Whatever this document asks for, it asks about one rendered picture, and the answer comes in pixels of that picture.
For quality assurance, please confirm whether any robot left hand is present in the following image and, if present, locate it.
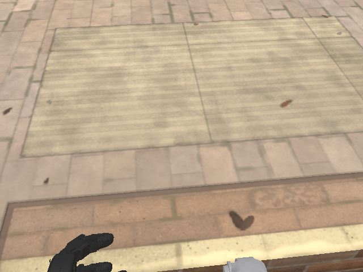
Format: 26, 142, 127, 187
47, 233, 127, 272

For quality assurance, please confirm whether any right robot thigh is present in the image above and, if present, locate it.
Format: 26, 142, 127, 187
223, 257, 267, 272

